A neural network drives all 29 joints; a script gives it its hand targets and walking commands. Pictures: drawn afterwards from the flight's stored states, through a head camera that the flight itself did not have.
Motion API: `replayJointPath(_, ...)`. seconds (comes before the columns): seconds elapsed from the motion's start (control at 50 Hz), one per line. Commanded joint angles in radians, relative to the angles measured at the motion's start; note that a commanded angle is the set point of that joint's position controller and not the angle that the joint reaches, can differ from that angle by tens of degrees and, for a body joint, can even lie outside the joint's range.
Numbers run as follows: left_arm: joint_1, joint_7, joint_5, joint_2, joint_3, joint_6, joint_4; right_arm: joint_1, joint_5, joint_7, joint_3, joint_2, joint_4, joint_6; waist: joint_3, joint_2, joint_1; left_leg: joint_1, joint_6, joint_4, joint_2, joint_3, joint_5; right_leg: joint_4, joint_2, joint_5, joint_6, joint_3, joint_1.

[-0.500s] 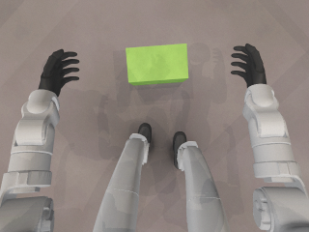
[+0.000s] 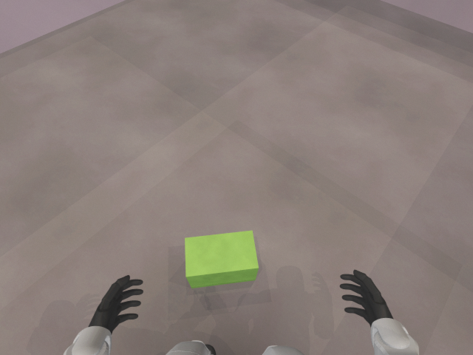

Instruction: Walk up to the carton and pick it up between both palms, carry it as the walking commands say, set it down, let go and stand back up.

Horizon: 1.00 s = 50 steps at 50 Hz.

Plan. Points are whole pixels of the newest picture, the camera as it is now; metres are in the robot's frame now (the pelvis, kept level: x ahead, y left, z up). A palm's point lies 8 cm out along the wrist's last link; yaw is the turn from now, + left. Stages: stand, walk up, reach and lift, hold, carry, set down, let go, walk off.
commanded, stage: let go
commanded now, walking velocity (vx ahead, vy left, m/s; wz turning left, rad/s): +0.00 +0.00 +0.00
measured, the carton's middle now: (221, 260) +0.47 +0.07 -0.68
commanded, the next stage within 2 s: stand in 0.52 s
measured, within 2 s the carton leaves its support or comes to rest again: neither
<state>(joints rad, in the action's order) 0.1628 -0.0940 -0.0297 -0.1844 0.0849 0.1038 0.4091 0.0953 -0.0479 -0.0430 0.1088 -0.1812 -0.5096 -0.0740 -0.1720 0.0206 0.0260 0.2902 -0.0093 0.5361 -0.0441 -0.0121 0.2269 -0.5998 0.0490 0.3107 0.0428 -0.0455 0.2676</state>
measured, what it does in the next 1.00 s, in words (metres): shifts its weight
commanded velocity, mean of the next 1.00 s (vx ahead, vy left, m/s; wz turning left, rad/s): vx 0.00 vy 0.00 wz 0.00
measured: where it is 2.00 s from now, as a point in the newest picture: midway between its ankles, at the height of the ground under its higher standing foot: outside the picture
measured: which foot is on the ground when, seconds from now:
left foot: down 0.00-1.00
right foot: down 0.00-1.00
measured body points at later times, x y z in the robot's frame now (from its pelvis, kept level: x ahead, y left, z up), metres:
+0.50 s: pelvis +0.06 -0.01 +0.01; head +0.07 -0.01 +0.46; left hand +0.22 +0.23 -0.08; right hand +0.23 -0.24 -0.07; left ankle +0.04 +0.11 -0.73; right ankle +0.01 -0.09 -0.73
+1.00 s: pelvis +0.05 -0.01 +0.01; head -0.03 +0.00 +0.45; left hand +0.13 +0.28 -0.11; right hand +0.14 -0.30 -0.09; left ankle +0.04 +0.11 -0.73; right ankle +0.01 -0.09 -0.73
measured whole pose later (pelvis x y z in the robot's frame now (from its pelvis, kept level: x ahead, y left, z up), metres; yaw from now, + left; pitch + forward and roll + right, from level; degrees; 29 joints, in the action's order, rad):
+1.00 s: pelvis +0.05 -0.01 +0.01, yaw +1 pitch -2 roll +0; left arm 0.33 0.01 -0.05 -0.31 0.06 -0.01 0.84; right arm 0.31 -0.04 0.02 0.06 -0.29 -0.85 0.01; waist 0.15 0.03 0.00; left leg 0.16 0.00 0.47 -0.01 -0.04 0.27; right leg -0.43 0.08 0.30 0.06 -0.03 0.08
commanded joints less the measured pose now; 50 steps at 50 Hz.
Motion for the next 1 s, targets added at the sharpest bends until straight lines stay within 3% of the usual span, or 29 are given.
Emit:
replayJointPath(0.0,-0.098,0.007,-0.014,-0.128,0.048,-0.049,-0.187,-0.103,0.007,-0.007,-0.007,-0.096,0.245,0.056,0.161,0.050,0.001,-0.323,0.017,-0.065,-0.008,0.021,-0.009,0.264,-0.093,0.081,-0.011,-0.056,0.088)
replayJointPath(0.06,-0.030,0.008,-0.010,-0.125,0.046,-0.051,-0.179,0.011,0.005,-0.018,0.003,-0.119,0.220,0.046,0.249,0.003,-0.017,-0.372,0.004,-0.090,0.002,0.012,-0.148,0.218,-0.049,-0.108,-0.023,-0.038,-0.020)
replayJointPath(0.08,-0.029,0.008,0.003,-0.122,0.045,-0.049,-0.186,0.009,0.013,-0.024,-0.010,-0.114,0.256,0.041,0.282,0.022,-0.002,-0.356,0.004,-0.092,0.005,0.010,-0.216,0.211,-0.037,-0.166,-0.026,-0.025,-0.076)
replayJointPath(0.14,0.012,0.020,-0.038,-0.126,0.060,-0.054,-0.202,0.062,-0.014,-0.019,0.003,-0.127,0.272,0.041,0.276,0.003,-0.017,-0.355,0.011,-0.103,0.000,-0.003,-0.265,0.208,-0.047,-0.284,-0.037,-0.036,-0.156)
replayJointPath(0.16,0.034,0.026,-0.014,-0.110,0.058,-0.055,-0.168,0.049,-0.013,-0.018,-0.012,-0.129,0.293,0.049,0.302,0.038,-0.005,-0.325,0.011,-0.088,-0.012,-0.007,-0.345,0.177,-0.049,-0.398,-0.035,-0.047,-0.183)
replayJointPath(0.22,-0.024,0.021,-0.021,-0.130,0.043,-0.043,-0.178,0.052,-0.001,-0.022,-0.016,-0.136,0.245,0.036,0.231,-0.023,-0.026,-0.345,0.016,-0.094,0.002,-0.011,-0.306,0.197,-0.062,-0.338,-0.033,-0.038,-0.117)
replayJointPath(0.24,0.017,0.021,-0.006,-0.142,0.044,-0.033,-0.124,0.043,0.005,-0.010,-0.031,-0.144,0.252,0.022,0.186,0.024,-0.020,-0.308,0.011,-0.097,-0.005,-0.007,-0.299,0.199,-0.056,-0.341,-0.043,-0.037,-0.114)
replayJointPath(0.26,0.004,0.022,-0.019,-0.132,0.061,-0.026,-0.124,0.030,-0.007,-0.014,-0.025,-0.148,0.251,0.014,0.206,-0.039,-0.013,-0.311,0.009,-0.106,0.007,-0.013,-0.299,0.198,-0.056,-0.309,-0.042,-0.039,-0.119)
replayJointPath(0.28,0.025,0.026,-0.012,-0.131,0.044,-0.007,-0.073,0.065,-0.006,-0.007,-0.019,-0.157,0.210,0.001,0.150,-0.022,-0.023,-0.299,0.017,-0.105,0.004,-0.010,-0.287,0.194,-0.055,-0.310,-0.037,-0.041,-0.100)
replayJointPath(0.3,-0.016,0.028,-0.010,-0.134,0.039,-0.007,-0.108,0.006,-0.002,-0.014,-0.023,-0.143,0.235,0.002,0.145,-0.061,-0.007,-0.305,0.011,-0.107,0.009,-0.011,-0.272,0.197,-0.054,-0.250,-0.038,-0.028,-0.059)
replayJointPath(0.32,-0.019,0.032,0.011,-0.134,0.022,-0.007,-0.103,0.022,0.006,-0.011,-0.020,-0.134,0.234,0.000,0.162,0.022,-0.027,-0.299,0.010,-0.105,0.002,-0.013,-0.300,0.184,-0.041,-0.334,-0.045,-0.025,-0.081)
replayJointPath(0.34,-0.034,0.041,-0.006,-0.134,0.026,0.007,-0.134,0.042,0.015,-0.006,-0.032,-0.141,0.200,0.001,0.167,-0.009,-0.018,-0.280,0.019,-0.102,0.005,-0.026,-0.323,0.180,-0.058,-0.392,-0.048,-0.039,-0.115)
replayJointPath(0.4,-0.019,0.060,-0.010,-0.132,0.025,0.024,-0.153,0.056,0.038,0.014,-0.026,-0.151,0.195,0.035,0.324,0.008,-0.031,-0.264,0.030,-0.086,-0.004,-0.043,-0.440,0.138,-0.052,-0.681,-0.059,-0.051,-0.244)
replayJointPath(0.42,-0.010,0.077,-0.007,-0.124,0.022,0.039,-0.142,0.092,0.056,0.023,-0.043,-0.156,0.133,0.034,0.286,0.023,-0.041,-0.244,0.036,-0.085,0.004,-0.055,-0.440,0.140,-0.065,-0.724,-0.063,-0.055,-0.233)
replayJointPath(0.48,-0.031,0.084,0.025,-0.115,0.008,0.043,-0.148,0.064,0.071,0.037,-0.024,-0.181,0.148,0.060,0.364,0.068,-0.051,-0.167,0.044,-0.068,0.010,-0.064,-0.446,0.124,-0.081,-0.847,-0.058,-0.076,-0.270)
replayJointPath(0.5,-0.004,0.087,0.023,-0.102,0.013,0.046,-0.118,0.100,0.081,0.039,-0.033,-0.191,0.104,0.063,0.347,0.026,-0.040,-0.147,0.056,-0.071,-0.001,-0.049,-0.449,0.126,-0.080,-0.835,-0.050,-0.080,-0.260)
replayJointPath(0.52,0.050,0.106,0.013,-0.267,0.049,-0.022,0.047,0.084,0.007,0.050,-0.015,-0.232,-0.032,0.062,0.424,0.103,0.031,-0.221,0.013,-0.025,0.077,-0.018,-0.566,0.115,-0.102,-0.754,-0.061,-0.016,-0.244)
replayJointPath(0.56,0.033,0.109,0.002,-0.259,0.044,-0.067,0.074,0.084,0.003,0.054,0.001,-0.254,-0.037,0.071,0.442,0.031,-0.008,-0.231,0.004,-0.001,0.082,-0.020,-0.552,0.139,-0.104,-0.697,-0.059,-0.044,-0.214)
replayJointPath(0.58,0.054,0.115,-0.008,-0.242,0.036,-0.077,0.099,0.096,0.005,0.058,-0.005,-0.228,-0.065,0.077,0.419,0.034,-0.013,-0.229,0.004,-0.012,0.086,-0.031,-0.531,0.152,-0.108,-0.670,-0.057,-0.048,-0.192)
replayJointPath(0.62,0.038,0.112,-0.002,-0.253,0.025,-0.100,0.125,0.096,0.013,0.062,-0.007,-0.245,-0.096,0.085,0.406,-0.052,-0.012,-0.227,0.000,-0.033,0.106,-0.056,-0.502,0.159,-0.115,-0.537,-0.041,-0.075,-0.175)
replayJointPath(0.64,0.025,0.111,-0.009,-0.227,0.018,-0.109,0.129,0.086,0.011,0.068,-0.006,-0.246,-0.103,0.095,0.336,-0.053,-0.024,-0.214,-0.005,-0.037,0.104,-0.067,-0.421,0.188,-0.131,-0.506,-0.037,-0.092,-0.106)
replayJointPath(0.66,0.040,0.112,-0.004,-0.227,0.016,-0.112,0.163,0.093,0.006,0.062,0.000,-0.250,-0.124,0.101,0.316,0.010,-0.016,-0.188,-0.012,-0.036,0.102,-0.071,-0.422,0.197,-0.115,-0.483,-0.039,-0.093,-0.108)
replayJointPath(0.74,0.023,0.116,-0.016,-0.274,0.029,-0.135,0.211,0.078,0.000,0.058,0.003,-0.245,-0.152,0.112,0.243,0.019,-0.027,-0.158,-0.027,-0.036,0.106,-0.074,-0.372,0.223,-0.131,-0.505,-0.033,-0.109,-0.063)
replayJointPath(0.76,-0.011,0.117,-0.019,-0.259,0.021,-0.137,0.206,0.091,0.006,0.061,-0.009,-0.238,-0.155,0.113,0.242,0.009,-0.045,-0.187,-0.021,-0.069,0.120,-0.088,-0.393,0.214,-0.130,-0.484,-0.033,-0.105,-0.049)
replayJointPath(0.78,-0.010,0.114,-0.014,-0.240,0.018,-0.141,0.207,0.067,0.003,0.066,-0.005,-0.272,-0.148,0.117,0.236,-0.047,-0.032,-0.171,-0.027,-0.070,0.123,-0.088,-0.389,0.222,-0.129,-0.452,-0.031,-0.115,-0.063)
replayJointPath(0.8,0.036,0.114,-0.015,-0.266,0.023,-0.147,0.230,0.078,-0.004,0.065,0.011,-0.299,-0.166,0.112,0.182,-0.041,-0.018,-0.121,-0.034,-0.074,0.112,-0.095,-0.343,0.236,-0.119,-0.434,-0.029,-0.114,-0.043)
replayJointPath(0.88,0.048,0.106,-0.017,-0.277,0.020,-0.147,0.282,0.090,0.009,0.073,-0.003,-0.291,-0.180,0.122,0.166,-0.001,-0.030,-0.121,-0.034,-0.114,0.121,-0.112,-0.205,0.274,-0.107,-0.271,-0.030,-0.123,-0.031)
replayJointPath(0.92,0.074,0.105,-0.019,-0.282,0.014,-0.156,0.308,0.108,0.005,0.071,-0.008,-0.303,-0.217,0.120,0.151,-0.011,-0.017,-0.127,-0.035,-0.133,0.128,-0.126,-0.200,0.286,-0.116,-0.232,-0.026,-0.133,-0.028)
replayJointPath(0.98,0.038,0.105,-0.015,-0.291,0.007,-0.152,0.341,0.095,0.009,0.060,-0.017,-0.292,-0.241,0.137,0.158,-0.068,-0.032,-0.135,-0.033,-0.141,0.119,-0.128,-0.134,0.307,-0.123,-0.177,-0.017,-0.146,-0.019)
